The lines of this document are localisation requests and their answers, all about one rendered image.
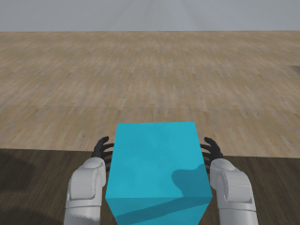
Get carton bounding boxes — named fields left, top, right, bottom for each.
left=105, top=122, right=213, bottom=225

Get robot left hand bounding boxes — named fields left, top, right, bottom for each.
left=91, top=136, right=114, bottom=172

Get robot right hand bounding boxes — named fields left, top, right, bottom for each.
left=200, top=137, right=224, bottom=173

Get robot left forearm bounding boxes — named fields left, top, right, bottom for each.
left=63, top=157, right=107, bottom=225

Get robot right forearm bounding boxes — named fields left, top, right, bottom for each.
left=209, top=158, right=259, bottom=225

